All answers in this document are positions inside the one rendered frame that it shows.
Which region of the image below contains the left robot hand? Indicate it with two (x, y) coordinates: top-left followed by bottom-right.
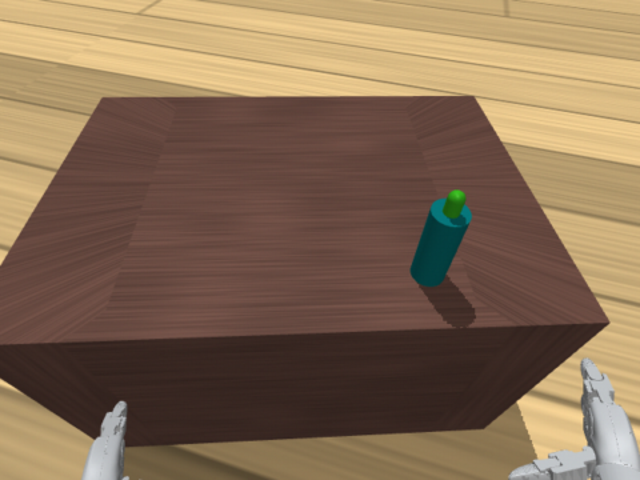
(81, 401), (129, 480)

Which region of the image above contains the bottle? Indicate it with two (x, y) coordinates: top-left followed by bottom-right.
(410, 190), (472, 287)

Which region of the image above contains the right robot hand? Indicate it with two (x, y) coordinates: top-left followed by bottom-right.
(508, 358), (640, 480)

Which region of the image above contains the right robot arm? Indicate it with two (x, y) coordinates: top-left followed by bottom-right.
(591, 464), (640, 480)

